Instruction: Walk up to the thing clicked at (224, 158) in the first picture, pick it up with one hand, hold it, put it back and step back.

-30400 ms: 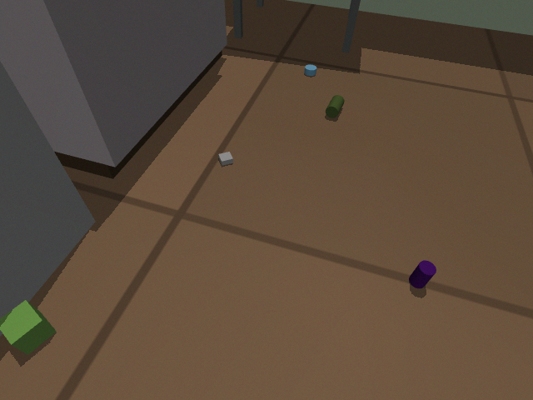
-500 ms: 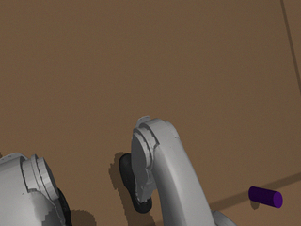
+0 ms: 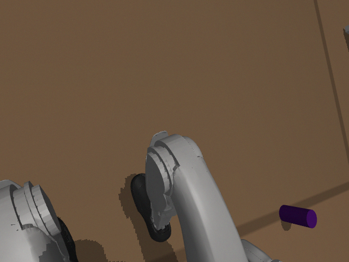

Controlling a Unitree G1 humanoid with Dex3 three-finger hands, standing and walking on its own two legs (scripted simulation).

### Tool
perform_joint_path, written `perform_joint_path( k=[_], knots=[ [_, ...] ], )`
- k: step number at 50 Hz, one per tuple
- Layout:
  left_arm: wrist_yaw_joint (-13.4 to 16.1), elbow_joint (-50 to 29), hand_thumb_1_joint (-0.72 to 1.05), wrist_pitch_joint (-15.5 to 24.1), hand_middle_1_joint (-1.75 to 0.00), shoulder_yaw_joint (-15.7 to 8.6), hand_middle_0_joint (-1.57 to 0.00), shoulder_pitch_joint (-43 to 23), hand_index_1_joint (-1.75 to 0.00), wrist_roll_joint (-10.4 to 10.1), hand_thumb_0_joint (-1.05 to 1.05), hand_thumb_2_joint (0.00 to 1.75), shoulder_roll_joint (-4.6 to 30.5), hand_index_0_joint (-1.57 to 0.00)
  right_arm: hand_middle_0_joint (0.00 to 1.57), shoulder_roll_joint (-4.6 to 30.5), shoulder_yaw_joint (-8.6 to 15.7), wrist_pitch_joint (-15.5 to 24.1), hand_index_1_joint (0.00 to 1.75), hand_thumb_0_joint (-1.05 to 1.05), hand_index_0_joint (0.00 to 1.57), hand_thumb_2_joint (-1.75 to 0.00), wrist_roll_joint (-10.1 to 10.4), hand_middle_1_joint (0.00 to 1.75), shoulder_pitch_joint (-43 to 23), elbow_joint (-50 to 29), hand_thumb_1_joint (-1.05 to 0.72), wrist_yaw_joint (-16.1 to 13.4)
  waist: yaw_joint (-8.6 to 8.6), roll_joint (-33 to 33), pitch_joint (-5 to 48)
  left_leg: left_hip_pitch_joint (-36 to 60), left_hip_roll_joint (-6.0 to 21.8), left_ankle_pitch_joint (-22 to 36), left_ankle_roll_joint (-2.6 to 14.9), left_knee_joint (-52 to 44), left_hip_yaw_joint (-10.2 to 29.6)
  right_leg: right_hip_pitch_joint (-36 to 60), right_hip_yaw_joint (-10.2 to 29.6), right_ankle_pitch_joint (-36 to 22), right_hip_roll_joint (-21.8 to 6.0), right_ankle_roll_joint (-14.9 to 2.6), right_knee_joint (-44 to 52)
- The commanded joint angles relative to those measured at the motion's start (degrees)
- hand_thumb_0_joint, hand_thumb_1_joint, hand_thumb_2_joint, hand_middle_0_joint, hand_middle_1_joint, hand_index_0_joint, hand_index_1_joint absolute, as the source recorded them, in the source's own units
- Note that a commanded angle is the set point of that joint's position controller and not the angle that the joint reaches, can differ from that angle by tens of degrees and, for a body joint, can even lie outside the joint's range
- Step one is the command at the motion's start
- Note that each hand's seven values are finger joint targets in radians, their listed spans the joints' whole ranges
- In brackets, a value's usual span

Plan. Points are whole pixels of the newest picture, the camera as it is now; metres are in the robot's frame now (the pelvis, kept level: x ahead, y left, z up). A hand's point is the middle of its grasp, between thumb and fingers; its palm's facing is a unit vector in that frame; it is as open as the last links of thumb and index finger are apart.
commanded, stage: open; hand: left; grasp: from above
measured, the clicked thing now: out of the picture +0.42 +0.33 -0.28
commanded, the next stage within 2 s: withdraw in 1.18 s
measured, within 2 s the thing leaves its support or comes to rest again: neither
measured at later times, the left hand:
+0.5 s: hand out of the picture +0.42 +0.33 -0.25, palm faces -0.34 -0.29 -0.89, open 10.3 cm
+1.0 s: hand out of the picture +0.42 +0.33 -0.25, palm faces -0.35 -0.29 -0.89, open 11.7 cm
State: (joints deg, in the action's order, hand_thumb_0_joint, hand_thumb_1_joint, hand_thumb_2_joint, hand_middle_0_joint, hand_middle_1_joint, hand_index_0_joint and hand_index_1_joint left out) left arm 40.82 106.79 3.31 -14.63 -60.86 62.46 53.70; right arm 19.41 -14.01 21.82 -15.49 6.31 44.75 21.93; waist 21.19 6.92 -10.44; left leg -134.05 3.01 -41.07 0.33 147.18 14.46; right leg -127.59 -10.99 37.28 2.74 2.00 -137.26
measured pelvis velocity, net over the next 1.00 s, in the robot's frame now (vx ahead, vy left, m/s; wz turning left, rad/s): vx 0.00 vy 0.00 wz -0.01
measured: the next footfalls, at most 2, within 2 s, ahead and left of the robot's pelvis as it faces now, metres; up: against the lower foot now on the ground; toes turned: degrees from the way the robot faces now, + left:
none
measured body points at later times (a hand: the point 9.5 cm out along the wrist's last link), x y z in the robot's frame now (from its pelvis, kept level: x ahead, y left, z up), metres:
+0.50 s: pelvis +0.00 +0.00 +0.00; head +0.27 +0.12 +0.34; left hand +0.43 +0.34 -0.20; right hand +0.04 -0.24 -0.05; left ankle +0.07 +0.13 -0.26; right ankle +0.12 -0.11 -0.26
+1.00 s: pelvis +0.00 +0.00 +0.01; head +0.27 +0.13 +0.34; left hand +0.43 +0.34 -0.20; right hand +0.03 -0.24 -0.04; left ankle +0.07 +0.13 -0.26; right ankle +0.12 -0.11 -0.26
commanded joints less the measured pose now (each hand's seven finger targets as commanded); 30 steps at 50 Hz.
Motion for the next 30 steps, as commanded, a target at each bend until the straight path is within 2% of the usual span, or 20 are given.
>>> perform_joint_path(
  k=[1, 2, 3, 5, 8, 10, 11, 12, 14, 16, 19, 20, 22, 23, 24, 25, 26, 27, 30],
  knots=[
    [2.5, -4.1, 0.79, 0.7, -0.35, 1.0, -1.2, -12.3, -0.36, -0.2, 0.0, 0.49, 11.4, -1.19, 0.2, 18.6, 4.2, 0.9, 0.3, 0.0, 0.2, -0.9, 0.9, 0.3, 11.2, 0.7, -0.89, -0.1, 2.47, -26.2, 34.3, 25.0, 0.9, 9.9, 0.02, -15.4, -4.9, 18.9, -5.1, -11.5, 2.4, -2.78, 12.4],
    [2.4, -3.5, 0.8, 0.7, -0.35, 1.7, -1.2, -12.2, -0.36, -0.1, 0.0, 0.49, 10.9, -1.19, 0.2, 18.6, 4.0, 1.1, 0.3, 0.0, 0.2, -0.9, 0.7, 0.3, 11.2, 0.7, -0.89, -0.1, 3.13, -26.2, 33.6, 25.1, 0.8, 9.6, 0.0, -15.5, -5.1, 19.1, -5.0, -11.4, 2.6, -2.74, 12.4],
    [2.8, -4.0, 0.78, 0.7, -0.36, 1.1, -1.19, -12.0, -0.37, -0.1, 0.0, 0.51, 11.9, -1.18, 0.2, 19.1, 4.0, 1.0, 0.3, 0.0, 0.2, -0.9, 0.8, 0.3, 11.6, 0.7, -0.89, -0.1, 2.75, -25.9, 34.7, 25.2, 0.9, 10.6, -0.04, -15.7, -4.9, 20.4, -5.0, -12.4, 2.9, -2.69, 12.8],
    [2.8, -4.4, 0.62, 0.7, -0.4, 1.8, -1.03, -13.4, -0.4, -0.1, 0.0, 0.48, 11.9, -1.02, 0.2, 18.6, 3.7, 1.4, 0.3, 0.0, 0.2, -0.9, 0.8, 0.3, 11.3, 0.3, -0.89, 0.1, 2.96, -26.7, 33.8, 25.2, 0.9, 10.3, -0.07, -15.4, -5.0, 20.0, -4.9, -12.2, 2.6, -2.71, 12.4],
    [3.2, -4.1, 0.38, 0.6, -0.42, 1.0, -0.81, -13.3, -0.42, -0.7, 0.0, 0.47, 12.5, -0.8, 0.2, 19.7, 3.6, 1.6, 0.3, 0.0, 0.2, -0.9, 0.8, 0.3, 11.0, 0.1, -0.88, 0.1, 2.82, -26.3, 34.1, 24.9, 1.0, 10.1, -0.13, -15.9, -4.5, 20.1, -5.2, -11.8, 2.6, -2.71, 12.5],
    [3.1, -3.8, 0.22, 0.4, -0.43, 1.6, -0.73, -13.2, -0.44, -0.6, 0.0, 0.46, 12.6, -0.72, 0.2, 19.4, 3.3, 1.7, 0.3, 0.0, 0.2, -0.9, 0.8, 0.3, 10.8, -0.4, -0.88, 0.1, 3.33, -25.6, 32.6, 24.0, 1.0, 9.5, 0.12, -15.5, -4.8, 20.1, -5.0, -11.6, 2.6, -2.51, 13.1],
    [3.1, -4.3, 0.18, 0.5, -0.44, 1.5, -0.7, -13.3, -0.44, -0.2, 0.0, 0.45, 12.8, -0.7, 0.2, 19.5, 3.2, 1.6, 0.3, 0.0, 0.2, -0.9, 0.6, 0.3, 11.5, -0.1, -0.88, 0.2, 3.4, -25.9, 33.5, 24.9, 0.9, 9.9, -0.01, -15.9, -4.8, 20.6, -5.1, -11.9, 2.7, -2.57, 13.1],
    [3.1, -4.6, 0.14, 0.4, -0.45, 1.6, -0.68, -13.2, -0.45, -0.3, 0.0, 0.47, 13.0, -0.67, 0.2, 19.3, 3.3, 1.6, 0.3, 0.0, 0.2, -0.9, 1.0, 0.3, 10.6, 0.0, -0.88, -0.1, 3.04, -26.4, 33.2, 25.0, 1.0, 9.1, -0.14, -16.0, -4.8, 20.1, -5.0, -11.2, 2.7, -2.6, 13.0],
    [2.9, -5.0, 0.11, 0.3, -0.48, 1.8, -0.65, -13.9, -0.49, -0.6, 0.0, 0.51, 12.7, -0.64, 0.2, 19.3, 3.2, 2.0, 0.3, 0.0, 0.2, -0.9, 0.6, 0.3, 11.1, -0.2, -0.88, 0.1, 3.54, -25.9, 33.4, 25.6, 1.0, 9.3, -0.04, -15.5, -4.8, 20.6, -5.1, -11.5, 2.5, -2.41, 13.1],
    [3.5, -5.4, 0.06, 0.3, -0.5, 1.0, -0.62, -13.3, -0.51, -0.7, 0.0, 0.54, 13.8, -0.61, 0.2, 19.9, 3.4, 2.0, 0.3, 0.0, 0.2, -0.9, 1.0, 0.3, 10.5, 0.0, -0.89, 0.0, 2.59, -28.1, 34.4, 26.8, 1.3, 9.4, -0.56, -16.5, -4.3, 20.4, -5.2, -11.5, 2.5, -2.81, 12.5],
    [3.5, -6.1, 0.01, -0.1, -0.52, 1.8, -0.57, -14.1, -0.53, -0.3, 0.0, 0.54, 13.0, -0.57, 0.2, 19.4, 3.1, 2.2, 0.3, 0.0, 0.2, -0.9, 0.8, 0.3, 10.6, -0.4, -0.89, 0.4, 3.46, -28.8, 34.6, 27.6, 1.4, 11.2, -0.64, -16.1, -3.9, 20.6, -5.5, -13.4, 2.6, -2.68, 12.0],
    [3.3, -6.0, 0.0, -0.1, -0.54, 2.3, -0.55, -14.4, -0.54, -0.7, 0.0, 0.54, 12.6, -0.55, 0.2, 19.6, 3.1, 2.2, 0.3, 0.0, 0.2, -0.9, 0.8, 0.3, 10.3, -0.4, -0.88, 0.5, 3.86, -28.6, 34.1, 27.2, 1.4, 10.9, -0.54, -15.7, -4.2, 20.6, -5.4, -13.3, 2.5, -2.6, 12.1],
    [3.3, -6.2, -0.04, -0.4, -0.55, 2.1, -0.54, -13.9, -0.56, -1.0, 0.0, 0.6, 13.3, -0.53, 0.2, 19.7, 3.2, 2.2, 0.3, 0.0, 0.2, -0.9, 1.0, 0.3, 10.4, -0.4, -0.89, 0.3, 3.6, -27.4, 33.6, 26.4, 1.3, 11.0, -0.24, -15.3, -4.8, 21.3, -4.9, -13.6, 2.7, -2.43, 13.1],
    [3.5, -5.5, -0.05, -0.5, -0.58, 1.2, -0.52, -12.8, -0.59, -1.1, 0.0, 0.61, 13.7, -0.51, 0.2, 20.2, 3.4, 2.0, 0.3, 0.0, 0.2, -0.9, 0.9, 0.3, 11.3, -0.1, -0.88, 0.2, 3.35, -27.8, 34.7, 26.6, 1.2, 11.8, -0.24, -15.8, -5.0, 22.6, -4.8, -14.1, 3.0, -2.52, 13.8],
    [3.7, -5.8, -0.06, -0.6, -0.58, 0.7, -0.53, -12.1, -0.6, -1.3, 0.0, 0.65, 13.8, -0.51, 0.2, 20.0, 3.5, 2.0, 0.3, 0.0, 0.2, -0.9, 1.1, 0.3, 11.6, 0.1, -0.89, 0.2, 2.5, -28.9, 35.2, 27.3, 1.3, 12.6, -0.54, -16.4, -4.6, 22.5, -4.9, -14.5, 2.8, -2.72, 13.3],
    [3.4, -5.1, -0.06, -0.6, -0.6, 1.6, -0.51, -12.6, -0.62, -1.2, 0.0, 0.65, 12.8, -0.5, 0.2, 20.0, 3.7, 2.1, 0.3, 0.0, 0.2, -0.9, 1.0, 0.3, 11.5, 0.1, -0.89, 0.4, 3.11, -29.2, 34.1, 27.1, 1.3, 11.8, -0.55, -16.3, -4.6, 21.3, -5.1, -13.7, 2.6, -2.76, 12.8],
    [3.2, -5.5, -0.08, -0.6, -0.62, 1.6, -0.5, -12.5, -0.63, -1.3, 0.0, 0.66, 12.8, -0.49, 0.2, 19.4, 3.1, 2.1, 0.3, 0.0, 0.2, -0.9, 0.8, 0.3, 11.5, -0.1, -0.89, 0.6, 3.21, -28.4, 34.2, 27.2, 1.3, 12.1, -0.56, -16.3, -4.5, 22.1, -5.2, -14.1, 2.7, -2.66, 13.0],
    [3.2, -5.4, -0.1, -0.9, -0.63, 1.3, -0.49, -11.4, -0.65, -1.5, 0.0, 0.68, 12.9, -0.47, 0.2, 19.9, 3.3, 1.9, 0.3, 0.0, 0.2, -0.9, 1.1, 0.3, 11.0, -0.1, -0.88, 0.4, 2.54, -28.9, 35.3, 27.4, 1.4, 12.4, -0.62, -16.4, -4.3, 22.0, -5.3, -14.3, 2.9, -2.76, 13.1],
    [2.7, -5.2, -0.12, -0.8, -0.67, 2.0, -0.46, -12.0, -0.68, -1.6, 0.0, 0.71, 13.0, -0.45, 0.2, 20.2, 3.6, 1.8, 0.3, 0.0, 0.2, -0.9, 1.1, 0.3, 11.3, -0.3, -0.89, 0.3, 3.41, -28.5, 34.4, 26.8, 1.3, 11.1, -0.35, -16.7, -4.4, 22.0, -5.1, -13.3, 2.7, -2.77, 13.4]
  ],
)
